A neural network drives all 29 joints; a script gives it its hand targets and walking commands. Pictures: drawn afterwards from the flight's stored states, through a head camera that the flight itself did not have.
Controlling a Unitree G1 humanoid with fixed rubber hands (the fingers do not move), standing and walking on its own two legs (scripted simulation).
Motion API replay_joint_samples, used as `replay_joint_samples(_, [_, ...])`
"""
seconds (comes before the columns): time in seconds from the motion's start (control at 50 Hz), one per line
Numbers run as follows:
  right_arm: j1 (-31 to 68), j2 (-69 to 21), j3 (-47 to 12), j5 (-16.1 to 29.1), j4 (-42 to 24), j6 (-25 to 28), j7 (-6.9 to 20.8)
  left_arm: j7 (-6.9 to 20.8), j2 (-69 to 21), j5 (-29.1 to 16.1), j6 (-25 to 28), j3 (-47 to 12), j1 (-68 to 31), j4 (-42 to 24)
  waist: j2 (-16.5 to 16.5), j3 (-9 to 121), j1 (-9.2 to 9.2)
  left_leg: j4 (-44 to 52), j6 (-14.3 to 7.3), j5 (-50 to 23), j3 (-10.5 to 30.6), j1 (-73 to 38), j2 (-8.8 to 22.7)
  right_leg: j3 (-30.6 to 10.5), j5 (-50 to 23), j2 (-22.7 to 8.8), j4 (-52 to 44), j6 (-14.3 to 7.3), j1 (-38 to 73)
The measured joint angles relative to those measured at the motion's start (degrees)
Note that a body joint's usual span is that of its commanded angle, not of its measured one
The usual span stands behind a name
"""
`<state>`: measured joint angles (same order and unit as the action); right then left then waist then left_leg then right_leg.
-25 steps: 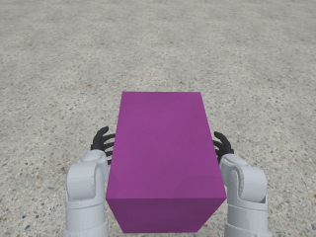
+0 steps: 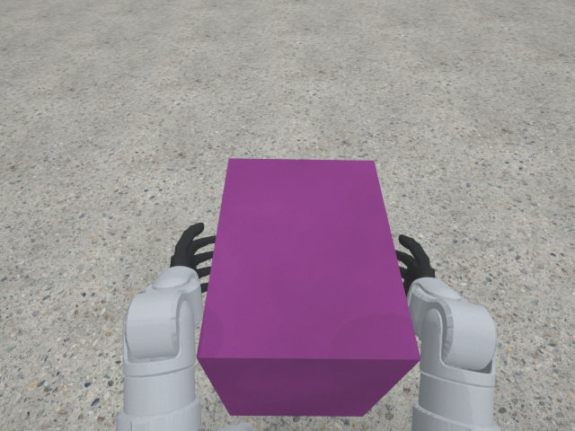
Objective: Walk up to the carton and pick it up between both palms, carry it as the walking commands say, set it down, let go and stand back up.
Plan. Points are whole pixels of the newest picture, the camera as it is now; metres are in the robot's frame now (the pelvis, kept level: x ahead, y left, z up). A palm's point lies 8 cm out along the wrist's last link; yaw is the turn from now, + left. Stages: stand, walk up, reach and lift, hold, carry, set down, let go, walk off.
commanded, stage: carry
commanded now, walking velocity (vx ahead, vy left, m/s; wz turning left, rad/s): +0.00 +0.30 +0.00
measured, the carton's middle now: (299, 293) +0.31 +0.00 +0.03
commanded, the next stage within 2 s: hold in 1.84 s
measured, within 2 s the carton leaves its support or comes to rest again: neither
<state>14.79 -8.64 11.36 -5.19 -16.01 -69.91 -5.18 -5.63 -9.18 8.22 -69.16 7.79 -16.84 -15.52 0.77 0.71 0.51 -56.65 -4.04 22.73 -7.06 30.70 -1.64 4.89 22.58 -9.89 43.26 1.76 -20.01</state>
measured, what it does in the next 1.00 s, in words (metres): steps to the left: left foot, then right foot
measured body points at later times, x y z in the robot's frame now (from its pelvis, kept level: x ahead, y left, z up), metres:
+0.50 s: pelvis -0.03 +0.13 +0.00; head -0.03 +0.14 +0.45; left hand +0.27 +0.27 +0.09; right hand +0.26 -0.03 +0.09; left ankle +0.03 +0.17 -0.72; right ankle -0.08 +0.00 -0.66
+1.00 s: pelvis -0.08 +0.09 +0.00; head -0.08 +0.09 +0.45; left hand +0.23 +0.23 +0.11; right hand +0.21 -0.07 +0.09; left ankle +0.03 +0.17 -0.72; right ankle -0.09 +0.00 -0.72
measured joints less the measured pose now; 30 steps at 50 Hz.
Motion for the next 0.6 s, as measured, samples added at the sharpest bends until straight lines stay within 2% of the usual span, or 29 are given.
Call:
replay_joint_samples(0.06, [-0.01, 0.01, 0.05, 0.00, -0.31, -0.02, -0.04, 0.13, -0.01, 0.01, 0.16, -0.04, -0.08, 0.00, 0.01, 0.04, -0.02, 3.06, 0.34, 1.90, 0.03, -2.15, 1.37, -0.29, -0.46, -2.30, 0.00, 1.77, -0.26])
replay_joint_samples(0.12, [-0.01, 0.02, 0.03, 0.01, -0.33, -0.03, -0.05, 0.15, -0.03, 0.01, 0.16, -0.02, -0.08, 0.00, -0.03, 0.10, -0.05, 12.73, 0.42, 1.71, 0.05, -7.27, 1.85, -0.46, -0.87, -4.10, 0.01, 3.86, -0.44])
replay_joint_samples(0.16, [0.00, 0.00, -0.16, 0.02, 0.03, 0.16, -0.04, 0.15, 0.03, 0.02, 0.16, 0.18, -0.05, 0.02, 0.00, -0.10, -0.01, 17.27, 1.38, -4.95, -0.19, -8.89, 1.81, -0.70, 0.18, -4.52, 0.63, 4.37, -0.69])
replay_joint_samples(0.22, [-0.01, 0.01, -1.48, 0.02, 2.47, 0.79, -0.08, 0.15, 0.20, 0.01, -0.44, 1.41, 0.71, 0.05, -0.09, -0.12, -0.07, 17.17, 1.14, -5.95, -0.13, -8.18, 2.24, -2.11, 8.39, -0.85, 10.24, 4.15, -3.54])
replay_joint_samples(0.26, [0.00, 0.01, -1.41, 0.00, 2.28, 0.75, -0.14, 0.15, 0.20, 0.00, -0.48, 1.28, 0.64, 0.01, -0.07, -0.10, -0.05, 17.85, 0.40, -5.92, -0.17, -8.14, 2.43, -2.06, 8.63, 1.71, 17.60, 4.02, -5.30])
replay_joint_samples(0.3, [0.00, 0.00, -1.05, 0.00, 1.31, 0.66, -0.15, 0.15, 0.21, 0.00, -0.22, 0.83, 0.29, -0.17, -0.02, -0.07, -0.02, 18.17, -0.32, -6.12, -0.41, -8.09, 2.38, -1.51, 8.67, 3.51, 20.52, 4.02, -5.65])
replay_joint_samples(0.42, [0.00, 0.00, -0.55, 0.00, -0.05, 0.62, -0.14, 0.14, 0.21, 0.00, -0.16, 0.43, -0.77, -0.25, -0.04, -0.07, 0.00, 18.22, -2.25, -6.33, -3.05, -7.79, 1.57, -0.71, 8.68, 6.09, 20.64, 3.61, -5.67])
replay_joint_samples(0.6, [0.00, -0.01, -0.51, 0.00, 0.09, 0.56, -0.05, 0.13, 0.22, 0.00, -0.29, 0.46, -0.77, -0.26, -0.01, -0.06, 0.02, 18.46, -3.21, -8.01, -4.96, -6.26, 1.09, -0.76, 8.69, 6.33, 17.21, 2.67, -5.00])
